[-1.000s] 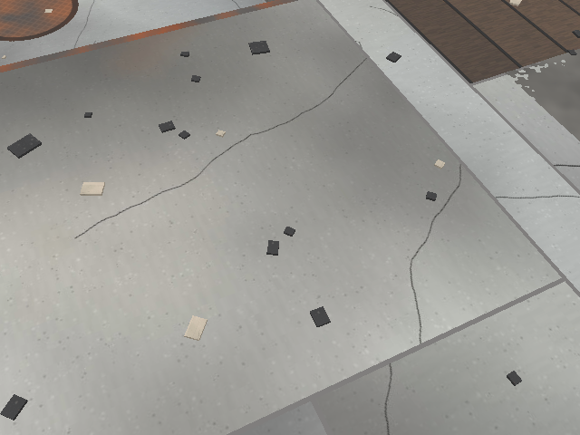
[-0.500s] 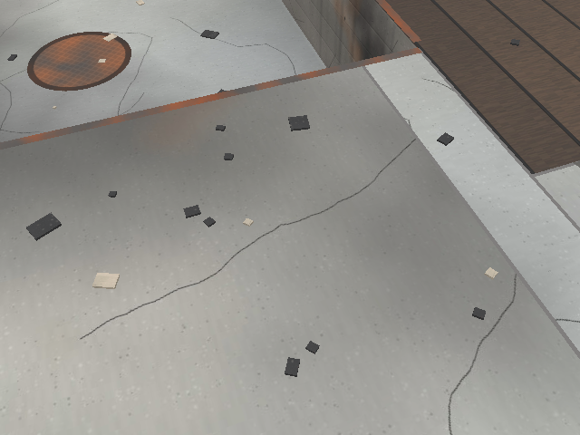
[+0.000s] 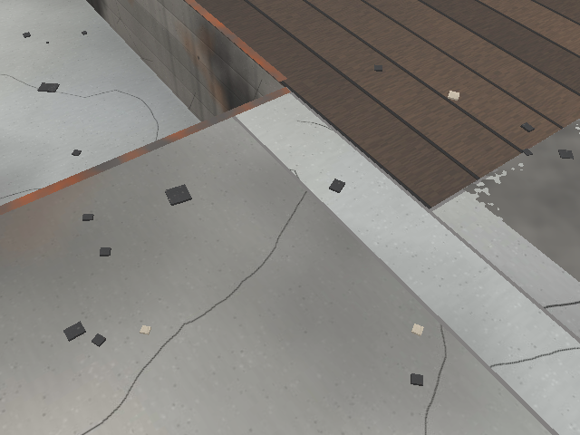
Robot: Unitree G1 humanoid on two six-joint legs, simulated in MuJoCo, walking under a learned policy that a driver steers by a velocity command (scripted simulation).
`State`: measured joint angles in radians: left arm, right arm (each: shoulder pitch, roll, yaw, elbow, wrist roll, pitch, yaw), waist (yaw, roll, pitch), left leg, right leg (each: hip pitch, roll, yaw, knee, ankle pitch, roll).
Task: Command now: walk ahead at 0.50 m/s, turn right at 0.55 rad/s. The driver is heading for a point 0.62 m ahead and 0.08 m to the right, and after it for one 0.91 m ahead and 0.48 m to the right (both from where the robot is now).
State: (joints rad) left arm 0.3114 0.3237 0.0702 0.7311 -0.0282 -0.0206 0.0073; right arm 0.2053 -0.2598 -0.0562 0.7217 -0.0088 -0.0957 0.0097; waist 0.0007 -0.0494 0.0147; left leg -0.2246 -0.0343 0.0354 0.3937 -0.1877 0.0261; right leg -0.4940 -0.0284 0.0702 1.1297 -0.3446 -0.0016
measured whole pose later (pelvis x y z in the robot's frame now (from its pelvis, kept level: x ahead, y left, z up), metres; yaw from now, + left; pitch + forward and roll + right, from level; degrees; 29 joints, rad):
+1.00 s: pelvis +0.53 -0.11 -0.01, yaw -20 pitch +2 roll +0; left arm 0.30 0.32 0.05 0.79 -0.03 0.01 0.02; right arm 0.08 -0.25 -0.03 0.71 -0.02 -0.06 0.01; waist 0.02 -0.03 0.07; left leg -0.41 0.01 0.09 0.49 -0.11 0.04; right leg -0.41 0.01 0.07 1.16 -0.54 0.05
